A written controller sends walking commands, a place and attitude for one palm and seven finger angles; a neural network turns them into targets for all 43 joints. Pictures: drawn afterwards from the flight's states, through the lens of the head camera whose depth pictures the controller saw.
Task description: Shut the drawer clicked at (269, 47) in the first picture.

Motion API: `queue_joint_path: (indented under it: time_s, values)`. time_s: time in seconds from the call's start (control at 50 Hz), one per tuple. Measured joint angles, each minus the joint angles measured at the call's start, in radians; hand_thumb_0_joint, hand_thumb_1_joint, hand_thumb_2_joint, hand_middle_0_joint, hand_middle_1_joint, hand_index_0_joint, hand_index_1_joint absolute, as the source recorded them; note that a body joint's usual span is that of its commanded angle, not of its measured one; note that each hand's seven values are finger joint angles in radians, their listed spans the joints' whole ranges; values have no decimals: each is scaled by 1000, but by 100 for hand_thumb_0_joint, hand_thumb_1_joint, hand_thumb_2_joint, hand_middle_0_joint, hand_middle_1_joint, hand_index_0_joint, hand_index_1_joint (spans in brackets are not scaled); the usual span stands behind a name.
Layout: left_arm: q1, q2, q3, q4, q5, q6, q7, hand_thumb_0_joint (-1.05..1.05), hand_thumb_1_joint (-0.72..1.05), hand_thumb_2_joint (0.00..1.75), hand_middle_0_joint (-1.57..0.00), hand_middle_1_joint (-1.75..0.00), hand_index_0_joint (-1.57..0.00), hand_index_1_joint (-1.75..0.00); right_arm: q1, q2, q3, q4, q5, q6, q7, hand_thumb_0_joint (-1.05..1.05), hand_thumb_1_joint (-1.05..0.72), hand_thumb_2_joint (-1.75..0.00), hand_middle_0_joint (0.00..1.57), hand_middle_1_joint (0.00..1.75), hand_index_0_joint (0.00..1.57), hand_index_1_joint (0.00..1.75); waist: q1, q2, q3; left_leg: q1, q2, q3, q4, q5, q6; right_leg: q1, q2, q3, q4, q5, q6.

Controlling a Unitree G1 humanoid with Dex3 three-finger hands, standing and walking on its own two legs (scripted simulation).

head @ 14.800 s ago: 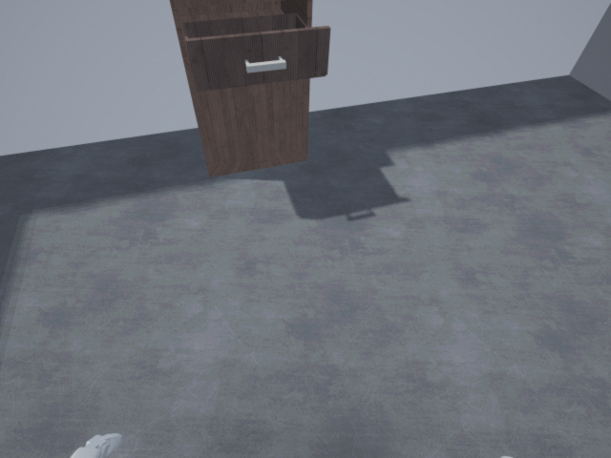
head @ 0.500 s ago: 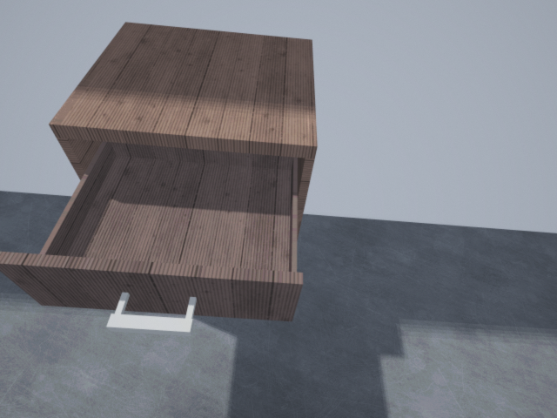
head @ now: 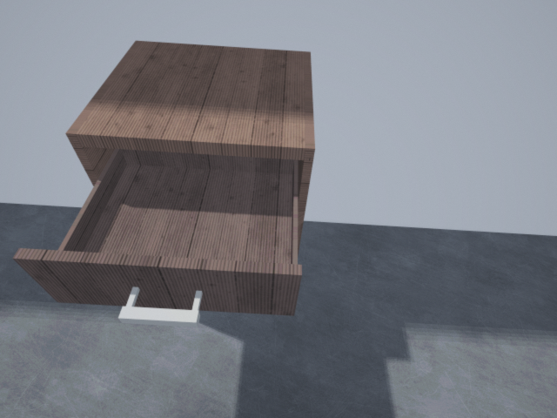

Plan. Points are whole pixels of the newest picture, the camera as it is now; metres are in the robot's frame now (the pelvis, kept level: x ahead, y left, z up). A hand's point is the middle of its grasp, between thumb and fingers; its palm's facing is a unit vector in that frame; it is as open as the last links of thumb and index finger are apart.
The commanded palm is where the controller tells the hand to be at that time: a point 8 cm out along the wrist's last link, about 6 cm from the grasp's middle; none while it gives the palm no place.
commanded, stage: come to a stop and stand still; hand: left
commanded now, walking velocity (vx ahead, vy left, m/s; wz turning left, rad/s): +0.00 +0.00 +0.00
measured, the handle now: (163, 305) +0.31 +0.22 -0.09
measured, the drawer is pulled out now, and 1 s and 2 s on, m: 0.28 0.28 0.24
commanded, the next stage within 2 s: look again from close up in 0.66 s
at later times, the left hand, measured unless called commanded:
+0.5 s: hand out of the picture +0.00 +0.16 -0.18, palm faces +0.04 -0.99 -0.12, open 7.4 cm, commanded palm none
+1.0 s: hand out of the picture +0.03 +0.19 -0.18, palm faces +0.02 -0.97 -0.23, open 7.4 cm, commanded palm none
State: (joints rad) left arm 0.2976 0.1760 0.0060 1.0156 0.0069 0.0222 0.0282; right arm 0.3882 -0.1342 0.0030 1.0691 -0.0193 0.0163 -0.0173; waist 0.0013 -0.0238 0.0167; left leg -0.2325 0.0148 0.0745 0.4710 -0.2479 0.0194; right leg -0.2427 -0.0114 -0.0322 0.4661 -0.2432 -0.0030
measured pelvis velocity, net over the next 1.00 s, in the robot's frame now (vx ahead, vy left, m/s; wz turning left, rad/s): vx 0.03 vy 0.02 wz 0.01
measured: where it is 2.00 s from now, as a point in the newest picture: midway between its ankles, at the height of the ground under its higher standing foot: outside the picture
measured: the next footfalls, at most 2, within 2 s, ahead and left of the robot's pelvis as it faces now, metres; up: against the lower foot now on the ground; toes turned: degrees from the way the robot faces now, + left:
none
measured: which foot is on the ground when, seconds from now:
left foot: down 0.00-1.00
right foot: down 0.00-1.00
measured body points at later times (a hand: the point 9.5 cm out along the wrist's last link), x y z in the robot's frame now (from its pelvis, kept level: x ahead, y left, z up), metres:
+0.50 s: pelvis +0.03 +0.02 +0.00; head +0.05 +0.03 +0.45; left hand +0.00 +0.21 -0.17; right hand +0.00 -0.18 -0.15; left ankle +0.00 +0.10 -0.74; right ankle +0.01 -0.12 -0.74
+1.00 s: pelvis +0.03 +0.02 -0.01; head +0.04 +0.01 +0.44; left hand +0.03 +0.25 -0.16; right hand +0.03 -0.20 -0.17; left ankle +0.00 +0.10 -0.74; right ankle +0.01 -0.12 -0.74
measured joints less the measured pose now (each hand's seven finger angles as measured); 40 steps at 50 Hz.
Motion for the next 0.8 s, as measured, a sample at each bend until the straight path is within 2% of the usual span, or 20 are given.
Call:
queue_joint_path:
  time_s: [0.16,0.36,0.46,0.72,0.8]
  values:
    - [35,-38,-18,50,-6,-18,5,1,91,90,-20,-30,-20,-29,44,45,19,43,15,-31,-11,0,-91,-90,19,30,20,29,-7,-9,16,19,-21,8,-27,-4,14,11,-19,9,-11,2,18]
    - [47,-73,-27,87,-8,-27,14,0,91,90,-20,-30,-20,-29,-19,83,27,47,23,-55,-21,0,-91,-90,20,30,20,29,-4,-11,16,51,-29,14,-45,-14,21,40,-27,15,-27,-7,29]
    - [46,-78,-27,88,-6,-28,17,0,91,90,-20,-30,-20,-29,-37,68,25,56,20,-51,-27,1,-92,-90,20,30,20,29,2,-9,7,63,-33,13,-50,-18,24,51,-30,14,-31,-12,32]
    - [38,-58,-21,88,-6,-29,21,1,91,90,-20,-30,-20,-29,-46,48,20,53,22,-56,-28,0,-92,-90,19,30,20,29,-4,-15,6,79,-32,11,-66,-15,21,68,-28,13,-46,-11,31]
    - [30,-60,-27,90,2,-37,25,1,91,90,-20,-30,-20,-29,-47,36,19,36,16,-42,-17,0,-92,-90,19,30,20,29,-6,8,9,43,-20,3,-18,-31,18,53,-18,3,-39,-10,30]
